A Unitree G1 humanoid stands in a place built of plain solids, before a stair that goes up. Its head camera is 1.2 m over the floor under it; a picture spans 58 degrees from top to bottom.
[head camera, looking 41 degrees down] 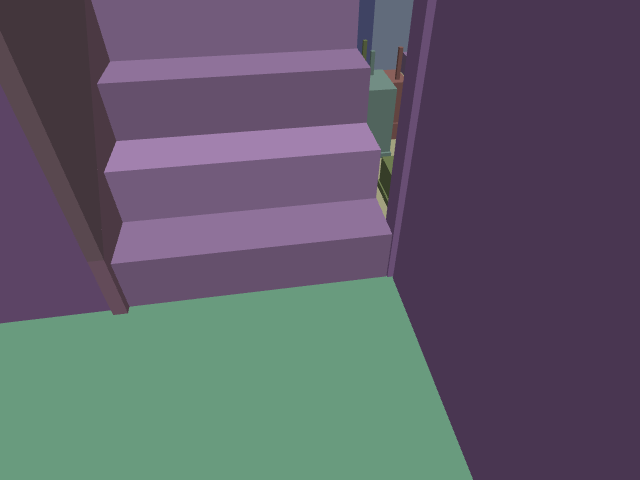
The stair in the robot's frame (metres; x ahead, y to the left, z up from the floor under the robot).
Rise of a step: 0.21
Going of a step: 0.22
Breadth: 0.95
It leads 9 degrees to the left of straight ahead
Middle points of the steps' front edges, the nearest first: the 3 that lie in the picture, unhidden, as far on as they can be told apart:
1.09 0.21 0.21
1.31 0.25 0.43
1.53 0.28 0.64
